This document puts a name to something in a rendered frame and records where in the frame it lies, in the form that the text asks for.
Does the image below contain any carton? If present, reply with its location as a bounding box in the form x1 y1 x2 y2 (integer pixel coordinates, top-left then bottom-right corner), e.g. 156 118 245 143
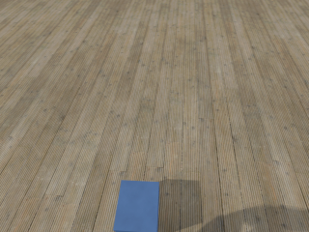
113 180 159 232

